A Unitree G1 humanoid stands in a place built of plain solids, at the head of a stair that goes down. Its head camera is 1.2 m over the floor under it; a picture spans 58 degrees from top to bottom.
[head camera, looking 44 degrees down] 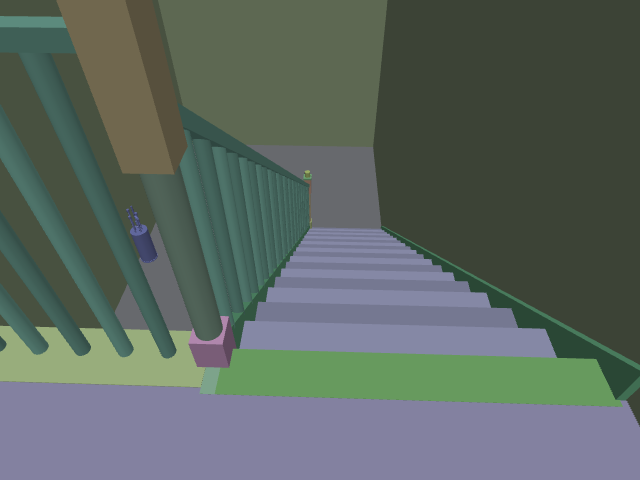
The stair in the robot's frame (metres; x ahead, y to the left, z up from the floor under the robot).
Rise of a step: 0.20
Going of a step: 0.25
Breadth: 1.16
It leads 2 degrees to the right of straight ahead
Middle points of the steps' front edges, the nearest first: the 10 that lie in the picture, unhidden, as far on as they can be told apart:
0.73 -0.29 0.00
0.98 -0.29 -0.20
1.22 -0.29 -0.40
1.47 -0.30 -0.59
1.72 -0.31 -0.79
1.97 -0.32 -0.99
2.22 -0.33 -1.18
2.46 -0.33 -1.38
2.71 -0.34 -1.58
2.96 -0.35 -1.77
